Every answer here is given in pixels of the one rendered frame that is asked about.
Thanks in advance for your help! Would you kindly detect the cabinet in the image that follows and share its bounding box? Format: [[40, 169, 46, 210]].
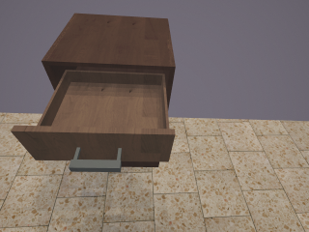
[[42, 13, 176, 167]]

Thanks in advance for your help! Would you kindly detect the drawer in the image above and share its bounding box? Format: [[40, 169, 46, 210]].
[[11, 70, 176, 162]]

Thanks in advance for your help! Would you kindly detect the handle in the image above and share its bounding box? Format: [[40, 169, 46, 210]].
[[69, 147, 122, 172]]

